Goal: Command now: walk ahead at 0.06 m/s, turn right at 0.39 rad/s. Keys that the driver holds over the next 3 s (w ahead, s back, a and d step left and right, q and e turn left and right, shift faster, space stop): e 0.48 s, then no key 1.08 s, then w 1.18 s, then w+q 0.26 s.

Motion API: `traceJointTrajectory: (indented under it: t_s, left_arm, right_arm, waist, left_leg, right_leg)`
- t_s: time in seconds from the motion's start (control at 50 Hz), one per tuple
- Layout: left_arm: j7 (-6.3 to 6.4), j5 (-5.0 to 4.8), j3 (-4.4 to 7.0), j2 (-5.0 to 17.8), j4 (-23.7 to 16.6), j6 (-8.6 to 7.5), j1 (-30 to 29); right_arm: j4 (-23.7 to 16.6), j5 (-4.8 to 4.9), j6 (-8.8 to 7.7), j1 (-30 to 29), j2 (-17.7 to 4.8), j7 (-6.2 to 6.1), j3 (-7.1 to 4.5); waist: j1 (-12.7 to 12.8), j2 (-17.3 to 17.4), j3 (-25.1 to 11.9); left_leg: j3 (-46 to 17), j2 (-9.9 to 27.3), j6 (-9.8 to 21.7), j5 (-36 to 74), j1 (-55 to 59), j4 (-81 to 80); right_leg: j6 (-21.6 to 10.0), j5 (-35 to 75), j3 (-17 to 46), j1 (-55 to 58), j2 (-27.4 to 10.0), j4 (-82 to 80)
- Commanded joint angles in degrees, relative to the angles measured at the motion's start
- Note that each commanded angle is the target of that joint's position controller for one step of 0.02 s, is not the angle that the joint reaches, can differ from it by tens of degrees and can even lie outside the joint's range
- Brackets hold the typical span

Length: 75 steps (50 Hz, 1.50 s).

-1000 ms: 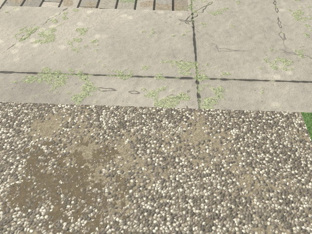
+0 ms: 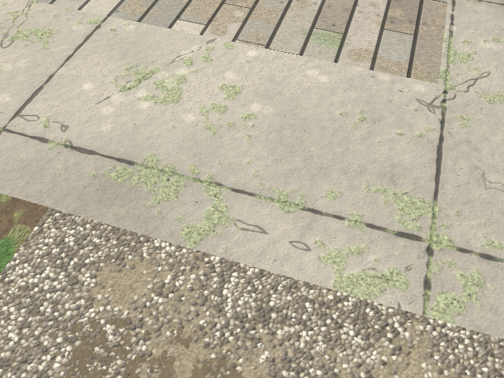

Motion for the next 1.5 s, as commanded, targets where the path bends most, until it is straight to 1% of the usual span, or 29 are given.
traceJointTrajectory:
  t_s: [0.02,0.04,0.06,0.08,0.1,0.16,0.22,0.3,0.34,0.36,0.38,0.4,0.42,0.44,0.46,0.48,0.52,0.62,0.72,0.78,0.8,0.82,0.84,0.86,0.88,0.92,1.0,1.12,1.5]
  left_arm:
    - [0.50,-0.03,0.41,2.84,-7.65,-0.90,-3.25]
    - [0.43,0.48,1.74,7.10,-6.91,-1.22,-2.31]
    - [0.26,0.01,2.72,8.91,-5.84,-0.83,-0.58]
    - [0.57,-0.06,3.01,8.55,-4.36,0.11,1.50]
    - [0.81,0.18,3.00,8.06,-4.29,0.89,1.91]
    - [0.29,-0.28,1.87,4.57,-6.92,1.75,-1.29]
    - [-0.86,-0.10,0.90,3.20,-9.84,1.70,-4.64]
    - [-2.17,-0.13,1.62,5.40,-11.61,1.85,-4.08]
    - [-2.38,0.04,2.19,5.43,-10.69,1.97,-0.30]
    - [-1.81,0.30,2.93,7.09,-10.24,1.94,1.90]
    - [-0.78,0.48,4.58,13.72,-11.21,1.72,3.58]
    - [-1.03,2.39,4.75,17.05,-12.62,0.93,3.34]
    - [-1.43,2.98,3.98,14.14,-12.50,-0.13,4.39]
    - [-1.27,2.57,3.32,12.54,-12.12,-0.81,2.07]
    - [-0.78,1.43,3.08,11.25,-12.29,-0.81,-0.77]
    - [-0.37,0.40,2.50,9.84,-12.66,-0.47,-3.01]
    - [0.24,0.83,1.81,8.62,-12.97,0.02,-4.31]
    - [0.98,1.27,1.32,7.87,-12.00,0.11,-3.53]
    - [0.13,1.69,0.88,7.80,-11.23,0.39,-3.81]
    - [-0.13,1.01,-0.22,5.71,-10.49,0.41,-5.07]
    - [-0.16,1.18,-0.71,4.34,-9.87,0.03,-3.23]
    - [-0.22,2.23,-1.11,3.06,-9.71,-0.51,-1.71]
    - [-0.62,2.30,-1.00,2.26,-9.39,-0.99,2.16]
    - [-0.56,2.84,-0.90,3.70,-8.92,-1.02,0.05]
    - [-0.55,2.57,-0.41,4.78,-9.09,-0.79,-2.44]
    - [-0.28,2.19,-0.25,4.67,-9.34,0.00,-3.99]
    - [-0.39,1.85,-0.43,2.86,-8.64,-0.15,-2.79]
    - [-0.16,1.73,-0.26,2.10,-7.62,-0.53,-1.64]
    - [1.35,1.61,0.18,1.17,-5.91,-0.26,-0.29]
  right_arm:
    - [-1.90,-2.40,-0.24,8.07,-13.43,-0.26,-4.11]
    - [-3.13,-2.65,-0.70,6.49,-10.93,-0.25,-3.54]
    - [-3.99,-2.01,-1.12,3.57,-8.36,-0.40,-2.79]
    - [-4.61,-1.16,-1.34,0.49,-7.21,-0.39,-2.48]
    - [-4.60,-0.39,-1.46,-0.92,-7.07,-0.36,-2.45]
    - [-3.82,-0.51,-0.86,0.42,-7.80,-0.60,-2.83]
    - [-3.35,-0.28,-0.11,1.54,-9.58,-0.89,-3.67]
    - [-2.58,1.01,-0.02,2.58,-11.82,-0.30,-4.62]
    - [-2.14,2.12,-0.15,1.85,-11.27,-0.13,-4.55]
    - [-0.77,1.78,-0.39,5.08,-9.43,0.17,-4.14]
    - [-1.91,-0.68,-0.49,5.87,-5.99,0.53,-3.15]
    - [-5.38,-1.38,-0.74,0.85,-5.49,0.13,-2.58]
    - [-5.32,-0.41,-0.76,-2.11,-8.58,-0.11,-3.40]
    - [-4.85,0.39,-0.53,-2.02,-9.03,-0.32,-3.65]
    - [-3.54,0.07,-0.29,-0.78,-8.85,-0.90,-3.86]
    - [-3.26,-0.30,0.05,-0.15,-9.46,-1.31,-4.13]
    - [-2.08,-0.08,0.17,2.66,-8.53,-0.95,-3.99]
    - [-1.97,0.28,0.15,1.36,-5.88,-0.36,-2.59]
    - [-2.22,0.77,-0.28,0.86,-6.48,0.51,-2.40]
    - [-1.19,0.59,-1.10,3.71,-5.02,1.24,-1.98]
    - [-1.19,-0.27,-1.45,4.22,-5.64,1.42,-1.85]
    - [-1.75,-1.12,-1.61,5.22,-8.63,1.23,-2.23]
    - [-1.01,-1.08,-1.56,2.40,-10.49,1.35,-2.55]
    - [-1.84,-0.74,-1.67,0.43,-6.28,1.70,-1.67]
    - [-2.01,-0.82,-1.83,-0.15,-5.11,1.87,-1.28]
    - [-2.06,-0.67,-2.36,0.75,-6.32,1.85,-1.45]
    - [-1.90,-0.46,-2.49,3.02,-5.33,1.27,-0.95]
    - [-2.57,-0.31,-2.06,3.01,-4.59,1.25,-0.59]
    - [-0.65,-0.07,-2.60,4.42,-2.90,1.70,-0.28]
  waist:
    - [-3.21,17.36,-6.45]
    - [-3.71,15.31,-6.92]
    - [-2.37,11.25,-6.47]
    - [-0.92,8.42,-5.68]
    - [-0.78,8.13,-5.02]
    - [-2.18,8.94,-4.25]
    - [-3.98,10.69,-6.26]
    - [-4.05,12.16,-7.04]
    - [-1.65,11.11,-7.08]
    - [-1.38,6.95,-7.46]
    - [-2.53,-8.43,-8.22]
    - [-0.63,-17.65,-9.16]
    - [2.32,-9.90,-11.33]
    - [0.39,-7.81,-8.89]
    - [-1.13,-4.62,-7.81]
    - [-2.13,-5.15,-7.01]
    - [-3.53,-6.14,-8.48]
    - [-2.15,-6.55,-8.45]
    - [-0.83,-7.66,-5.69]
    - [-3.57,-6.09,-4.92]
    - [-3.46,-4.26,-5.64]
    - [-2.19,1.23,-7.02]
    - [2.66,10.62,-7.01]
    - [0.77,10.43,-6.84]
    - [-0.45,9.29,-5.02]
    - [-1.85,7.25,-3.11]
    - [-2.46,3.82,-2.99]
    - [-2.72,0.57,-3.15]
    - [-2.22,1.13,-2.22]
  left_leg:
    - [-21.40,22.49,13.36,12.16,14.58,-12.58]
    - [-23.24,25.06,17.06,17.03,13.14,-12.93]
    - [-18.41,22.52,15.71,19.84,12.61,-11.67]
    - [-12.86,19.06,13.21,20.95,12.00,-10.47]
    - [-9.97,17.92,12.12,22.13,11.91,-10.03]
    - [-3.36,15.56,12.08,23.38,11.51,-10.47]
    - [-0.22,16.33,12.37,22.45,12.24,-9.52]
    - [0.43,18.79,11.73,21.27,12.32,-7.11]
    - [3.02,17.46,8.33,17.03,9.68,-2.16]
    - [6.35,15.24,4.48,10.94,4.99,3.65]
    - [12.42,9.10,-1.62,-8.94,-8.96,20.59]
    - [6.73,1.28,-4.24,-28.97,-21.27,33.70]
    - [0.70,2.37,-3.83,-27.44,-21.71,40.49]
    - [-0.23,3.06,-3.01,-22.52,-22.11,41.27]
    - [-0.69,3.70,-2.97,-17.75,-22.15,39.26]
    - [-0.94,3.91,-3.30,-14.63,-21.26,37.53]
    - [0.21,2.57,-4.01,-10.35,-16.80,38.20]
    - [0.37,3.05,-4.48,-7.15,-12.18,24.28]
    - [1.35,2.67,-3.42,-9.60,-3.53,12.44]
    - [2.69,1.77,-1.68,0.12,5.81,-4.11]
    - [0.38,3.60,-0.68,7.25,11.03,-7.62]
    - [-5.14,9.84,1.42,18.54,15.39,-7.22]
    - [-7.36,12.38,5.51,17.37,11.81,-5.26]
    - [-7.35,11.16,6.52,8.24,7.20,-7.01]
    - [-5.36,8.71,4.82,2.65,6.28,-6.90]
    - [-3.22,6.61,2.73,0.67,5.76,-5.92]
    - [-1.84,5.46,2.30,1.98,6.93,-3.82]
    - [-1.22,4.47,2.56,3.07,7.69,-2.66]
    - [-0.88,3.41,2.72,2.51,5.98,-4.16]
  right_leg:
    - [-0.32,-21.39,-2.39,-15.67,1.50,13.51]
    - [1.81,-25.03,-1.50,-15.78,-1.57,26.95]
    - [2.73,-22.29,-0.80,-16.44,-2.38,33.11]
    - [3.99,-19.57,-1.16,-16.32,-3.12,36.18]
    - [4.98,-16.60,-1.48,-17.28,-3.73,38.02]
    - [6.76,-11.67,-4.68,-16.27,-4.70,33.37]
    - [6.35,-10.75,-6.88,-10.41,-5.99,22.27]
    - [3.56,-9.22,-10.15,-3.13,-4.98,11.05]
    - [0.71,-1.05,-11.96,4.59,-2.92,-0.42]
    - [-1.25,6.65,-9.13,11.77,-3.03,-5.53]
    - [-6.16,26.78,9.44,21.90,-16.32,-7.61]
    - [-19.10,38.43,24.70,21.65,-27.84,-8.13]
    - [-20.53,33.57,22.03,20.89,-26.02,-9.26]
    - [-17.18,29.34,16.82,18.88,-22.44,-8.76]
    - [-13.89,24.49,13.73,17.34,-19.09,-8.53]
    - [-12.39,23.27,12.32,15.51,-17.62,-8.70]
    - [-12.16,24.36,9.87,12.74,-15.91,-9.01]
    - [-11.97,16.70,9.31,12.68,-14.96,-9.43]
    - [-12.70,8.49,12.40,8.10,-15.18,-9.48]
    - [-10.24,8.31,12.32,6.12,-13.11,-6.98]
    - [-7.49,5.84,11.77,4.31,-11.44,-6.30]
    - [-4.20,0.33,8.45,1.69,-8.17,-2.09]
    - [-1.59,-7.06,1.97,2.46,-3.20,-1.81]
    - [0.29,-5.80,0.91,6.88,-3.80,-2.08]
    - [0.36,-4.15,1.03,6.70,-3.60,-2.13]
    - [-0.71,-0.89,1.93,5.56,-3.82,-1.83]
    - [-1.33,1.43,2.85,5.10,-4.47,-2.46]
    - [-0.58,3.32,3.19,5.66,-4.81,-2.49]
    - [0.57,5.79,3.02,9.15,-5.25,-2.19]
Next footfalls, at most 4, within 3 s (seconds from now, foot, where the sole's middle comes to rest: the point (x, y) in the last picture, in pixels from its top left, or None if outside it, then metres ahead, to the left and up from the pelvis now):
0.36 right None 0.04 -0.14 -0.77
0.80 left None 0.11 0.08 -0.77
2.32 left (303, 365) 0.50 -0.09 -0.77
2.86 right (420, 305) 0.69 -0.43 -0.77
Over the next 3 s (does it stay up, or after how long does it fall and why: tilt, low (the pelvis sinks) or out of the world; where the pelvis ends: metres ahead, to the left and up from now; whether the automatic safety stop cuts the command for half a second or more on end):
stays up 0.63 -0.30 0.00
